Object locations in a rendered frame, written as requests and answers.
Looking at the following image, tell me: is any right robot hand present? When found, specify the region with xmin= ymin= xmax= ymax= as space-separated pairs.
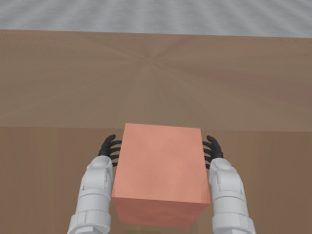
xmin=202 ymin=136 xmax=223 ymax=169

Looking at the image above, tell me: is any left robot forearm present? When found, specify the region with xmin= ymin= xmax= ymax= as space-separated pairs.
xmin=67 ymin=155 xmax=113 ymax=234

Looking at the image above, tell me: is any left robot hand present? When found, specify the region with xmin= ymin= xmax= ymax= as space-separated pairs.
xmin=98 ymin=135 xmax=122 ymax=167

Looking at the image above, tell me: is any right robot forearm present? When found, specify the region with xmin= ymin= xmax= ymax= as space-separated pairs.
xmin=209 ymin=158 xmax=256 ymax=234

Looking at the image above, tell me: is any carton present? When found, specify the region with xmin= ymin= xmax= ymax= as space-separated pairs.
xmin=111 ymin=123 xmax=211 ymax=228

